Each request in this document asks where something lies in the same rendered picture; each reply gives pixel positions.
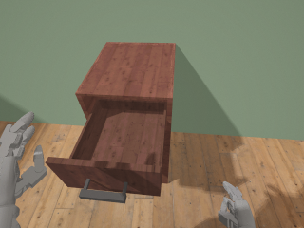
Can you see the left robot forearm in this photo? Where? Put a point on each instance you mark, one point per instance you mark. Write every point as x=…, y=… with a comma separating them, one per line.
x=8, y=216

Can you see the robot right hand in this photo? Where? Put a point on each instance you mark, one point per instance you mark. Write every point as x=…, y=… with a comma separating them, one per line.
x=240, y=214

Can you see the cabinet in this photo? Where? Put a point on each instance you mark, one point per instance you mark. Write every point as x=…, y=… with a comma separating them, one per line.
x=136, y=71

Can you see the robot left hand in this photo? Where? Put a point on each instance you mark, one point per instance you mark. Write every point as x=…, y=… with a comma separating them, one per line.
x=12, y=148

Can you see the drawer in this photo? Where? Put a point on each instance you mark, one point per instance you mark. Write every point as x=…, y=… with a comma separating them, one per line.
x=122, y=141

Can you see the handle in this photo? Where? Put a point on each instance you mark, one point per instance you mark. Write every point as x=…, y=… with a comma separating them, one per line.
x=87, y=194

